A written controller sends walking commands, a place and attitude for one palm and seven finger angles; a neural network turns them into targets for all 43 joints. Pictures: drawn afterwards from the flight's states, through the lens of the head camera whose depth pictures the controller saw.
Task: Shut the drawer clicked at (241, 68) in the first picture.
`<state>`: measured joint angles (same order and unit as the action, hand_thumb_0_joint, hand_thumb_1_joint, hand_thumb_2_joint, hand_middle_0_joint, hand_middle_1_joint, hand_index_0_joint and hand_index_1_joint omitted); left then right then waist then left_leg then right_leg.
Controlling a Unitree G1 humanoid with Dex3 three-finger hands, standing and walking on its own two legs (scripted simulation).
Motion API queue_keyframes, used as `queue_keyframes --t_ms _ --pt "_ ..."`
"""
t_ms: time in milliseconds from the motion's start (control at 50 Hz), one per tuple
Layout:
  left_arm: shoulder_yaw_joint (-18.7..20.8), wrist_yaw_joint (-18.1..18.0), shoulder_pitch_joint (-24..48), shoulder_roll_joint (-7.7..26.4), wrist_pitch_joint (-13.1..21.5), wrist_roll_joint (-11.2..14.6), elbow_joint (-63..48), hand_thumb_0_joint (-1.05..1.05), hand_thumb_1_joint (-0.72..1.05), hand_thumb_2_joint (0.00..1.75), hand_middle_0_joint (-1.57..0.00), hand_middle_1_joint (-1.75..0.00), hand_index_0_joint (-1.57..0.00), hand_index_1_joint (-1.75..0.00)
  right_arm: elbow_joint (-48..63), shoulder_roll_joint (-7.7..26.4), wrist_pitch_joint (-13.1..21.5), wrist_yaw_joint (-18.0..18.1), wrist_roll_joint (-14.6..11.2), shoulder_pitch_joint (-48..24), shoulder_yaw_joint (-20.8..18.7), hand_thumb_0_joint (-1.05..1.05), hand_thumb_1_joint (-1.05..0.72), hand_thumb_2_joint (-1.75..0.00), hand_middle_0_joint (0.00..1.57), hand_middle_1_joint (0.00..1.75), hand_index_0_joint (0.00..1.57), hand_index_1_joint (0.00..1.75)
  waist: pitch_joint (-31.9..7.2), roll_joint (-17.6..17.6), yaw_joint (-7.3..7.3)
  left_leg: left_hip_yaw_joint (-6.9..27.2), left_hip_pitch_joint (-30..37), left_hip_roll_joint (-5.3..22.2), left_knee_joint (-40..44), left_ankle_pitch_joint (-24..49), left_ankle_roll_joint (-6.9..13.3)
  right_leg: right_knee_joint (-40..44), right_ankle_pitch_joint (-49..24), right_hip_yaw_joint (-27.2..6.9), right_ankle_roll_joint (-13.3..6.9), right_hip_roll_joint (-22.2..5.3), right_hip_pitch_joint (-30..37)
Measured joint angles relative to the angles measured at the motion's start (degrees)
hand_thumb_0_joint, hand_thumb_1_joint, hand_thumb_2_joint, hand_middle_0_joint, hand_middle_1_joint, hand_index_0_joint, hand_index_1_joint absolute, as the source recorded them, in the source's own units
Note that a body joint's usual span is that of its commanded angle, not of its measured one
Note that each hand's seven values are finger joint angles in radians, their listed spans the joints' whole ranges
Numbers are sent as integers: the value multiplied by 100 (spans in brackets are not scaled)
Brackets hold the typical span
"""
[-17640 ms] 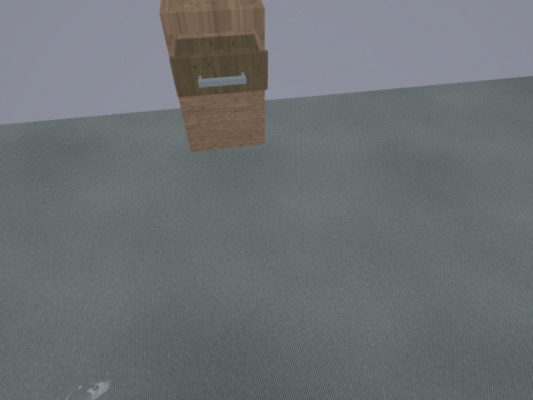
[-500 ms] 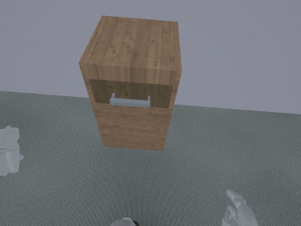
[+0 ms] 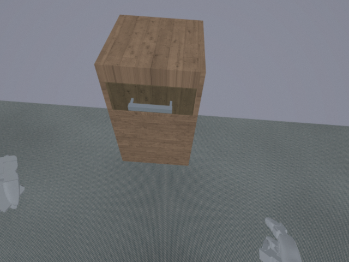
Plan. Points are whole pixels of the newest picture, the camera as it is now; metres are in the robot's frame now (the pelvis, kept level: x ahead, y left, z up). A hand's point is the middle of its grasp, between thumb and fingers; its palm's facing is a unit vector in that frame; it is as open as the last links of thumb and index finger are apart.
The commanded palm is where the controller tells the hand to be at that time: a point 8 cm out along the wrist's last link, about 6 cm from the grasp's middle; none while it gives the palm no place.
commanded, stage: stop stepping back and stand still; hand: left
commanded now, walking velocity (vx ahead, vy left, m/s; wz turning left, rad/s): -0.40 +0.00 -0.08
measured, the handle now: (150, 104) +0.75 +0.13 -0.19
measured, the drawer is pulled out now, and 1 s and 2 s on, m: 0.00 0.00 0.00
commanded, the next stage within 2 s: let the arm hang, fingers relaxed in 0.76 s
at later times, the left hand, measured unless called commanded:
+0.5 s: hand (4, 243) +0.13 +0.24 +0.15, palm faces +0.34 -0.82 -0.46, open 3.2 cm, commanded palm +0.08 +0.27 +0.18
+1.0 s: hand (69, 249) +0.15 +0.23 -0.04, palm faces +0.07 -0.91 -0.40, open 3.1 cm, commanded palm none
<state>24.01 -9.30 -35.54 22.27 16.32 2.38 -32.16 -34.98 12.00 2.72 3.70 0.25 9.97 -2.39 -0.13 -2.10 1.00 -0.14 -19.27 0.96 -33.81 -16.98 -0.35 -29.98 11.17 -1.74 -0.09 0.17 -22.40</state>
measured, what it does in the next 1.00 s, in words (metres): steps on the spot: left foot, then right foot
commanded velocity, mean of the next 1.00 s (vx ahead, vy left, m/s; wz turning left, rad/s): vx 0.06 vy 0.00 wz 0.00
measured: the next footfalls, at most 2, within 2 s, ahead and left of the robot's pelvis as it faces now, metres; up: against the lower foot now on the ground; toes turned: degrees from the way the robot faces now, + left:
left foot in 0.02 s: +0.00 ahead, +0.10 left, +0.00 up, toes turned -2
right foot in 0.20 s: +0.01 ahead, -0.11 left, +0.00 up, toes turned -4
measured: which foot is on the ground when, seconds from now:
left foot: up 0.00-0.00, down 0.02-1.00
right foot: down 0.00-0.02, up 0.04-0.18, down 0.20-1.00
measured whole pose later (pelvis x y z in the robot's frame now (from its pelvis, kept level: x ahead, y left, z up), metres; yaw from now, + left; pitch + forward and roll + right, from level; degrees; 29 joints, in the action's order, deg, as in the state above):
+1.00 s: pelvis -0.05 +0.01 +0.00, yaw -2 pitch +1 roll +0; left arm 7.0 -1.7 -17.9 16.6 1.1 -2.0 14.3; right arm -44.6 14.3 3.5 -0.7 1.0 8.3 -1.5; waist 0.3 2.3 0.3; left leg -1.0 -17.4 -2.1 -32.8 -16.8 2.2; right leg -32.9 14.8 1.6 -0.5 -0.6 -19.5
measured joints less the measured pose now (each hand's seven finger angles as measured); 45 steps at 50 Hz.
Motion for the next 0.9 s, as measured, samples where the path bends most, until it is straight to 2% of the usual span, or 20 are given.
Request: queue_keyframes --t_ms 20,40,80,120,140,180,220,260,300,360,420,500,560,620,700,760,860,880,900 --pt "-64 9 111 -1 -32 -10 -1 1 89 90 -141 -160 -141 -160 46 55 33 18 3 -43 -31 1 -91 -90 21 30 20 30 91 71 45 33 127 75 365 289 -43 -173 39 79 33 9 -136" --pt "-105 25 268 53 -64 -29 14 1 89 90 -141 -160 -141 -160 19 8 64 26 11 -131 -75 1 -91 -90 20 30 20 30 248 -43 36 3 79 -6 347 297 -84 -422 86 19 76 -61 -279" --pt "-119 76 382 148 -88 -21 -41 1 89 90 -141 -160 -141 -160 -15 -143 180 -44 25 -252 -73 1 -91 -90 20 30 20 29 493 -273 -96 -160 55 -60 279 248 -90 -1081 603 -127 121 -44 -537" --pt "-80 125 229 192 -152 4 -213 1 89 90 -141 -160 -141 -160 49 -274 323 -135 54 -249 0 1 -91 -90 20 30 20 29 546 -278 -117 -224 -18 56 222 245 -103 -1547 1095 10 148 40 -637" --pt "-60 132 117 210 -202 18 -353 1 89 90 -141 -160 -141 -160 109 -321 377 -184 40 -215 47 1 -91 -90 20 30 20 29 561 -233 -113 -225 -47 132 178 248 -123 -1510 1140 118 150 58 -540" --pt "14 126 -154 293 -258 36 -703 1 89 90 -141 -160 -141 -160 258 -386 444 -275 -27 -91 147 1 -91 -90 20 30 20 30 544 -157 -114 -235 -129 258 -21 192 -181 -917 792 279 164 28 -83" --pt "76 129 -329 338 -203 21 -976 1 89 90 -141 -160 -141 -160 297 -399 453 -328 -76 -25 223 1 -91 -90 21 30 20 30 534 -42 -142 -203 -237 377 -360 -45 -182 -523 415 307 13 125 168" --pt "6 128 -312 318 -149 19 -1011 1 89 90 -141 -160 -141 -160 180 -365 376 -309 -73 14 252 1 -91 -90 21 30 21 30 492 70 -86 -70 -295 288 -645 -472 -89 -427 344 349 -163 194 243" --pt "-70 98 -244 266 -160 19 -857 1 88 90 -141 -160 -141 -160 50 -301 260 -280 -75 128 249 1 -91 -90 21 30 21 30 343 104 -39 -95 -264 117 -825 -515 -13 -208 244 351 -209 164 351" --pt "-65 12 -294 161 -226 21 -459 1 88 90 -141 -160 -141 -160 -42 -145 148 -196 -105 347 246 1 -91 -90 21 30 21 30 53 181 53 -189 165 -25 -116 -422 120 -24 151 343 -166 134 409" --pt "-83 -31 -250 80 -348 19 -20 0 89 90 -141 -160 -141 -160 -113 -59 138 -76 -106 470 211 1 -91 -90 21 30 20 30 16 149 114 -204 351 -95 277 230 223 -124 382 330 -68 76 434" --pt "-192 -5 -207 -32 -549 -98 195 1 89 90 -141 -160 -141 -160 -137 -51 232 -8 -82 641 205 1 -91 -90 20 30 20 30 -19 52 82 -207 479 -139 431 269 202 -164 649 297 40 43 492" --pt "-322 0 -134 -89 -548 -145 -4 1 89 90 -141 -160 -141 -160 -153 -72 358 -23 -54 653 231 1 -91 -90 20 30 20 30 65 4 40 -162 558 -149 418 273 168 63 65 345 -30 34 662" --pt "-436 28 -81 -108 -423 -170 -168 1 89 90 -141 -160 -141 -160 -187 -83 418 -57 -31 589 256 1 -91 -90 20 30 20 30 53 60 -18 -117 589 -88 389 240 129 161 5 390 -144 99 757" --pt "-421 29 -55 -133 -285 -144 -91 1 89 90 -141 -160 -141 -160 -136 -63 371 -83 -8 448 235 1 -91 -90 20 30 20 30 -75 251 -81 -68 446 6 253 -9 135 382 -56 386 -204 233 754" --pt "-392 24 27 -137 -302 -104 87 1 89 90 -141 -160 -141 -160 -102 -31 322 -89 -11 313 215 1 -91 -90 21 30 20 30 -42 347 -80 -34 418 30 279 171 144 450 -99 379 -196 279 752" --pt "-411 39 14 -163 -431 -66 276 1 89 90 -141 -160 -141 -160 -60 -64 291 -69 -21 251 262 1 -91 -90 21 30 20 30 26 227 -75 -120 617 -59 589 223 146 537 -73 286 -124 193 829" --pt "-546 121 160 -125 -320 -143 592 1 89 90 -141 -160 -141 -160 -188 -34 465 -161 -23 238 212 1 -91 -90 20 30 20 30 -4 245 -72 -95 550 -91 574 223 159 466 -43 318 -107 156 753" --pt "-768 292 467 -90 -373 -239 1148 0 89 90 -141 -160 -141 -160 -360 36 527 -269 -8 190 157 1 -91 -90 20 30 20 30 -35 281 -97 -63 449 -147 501 208 175 329 24 353 -89 98 641"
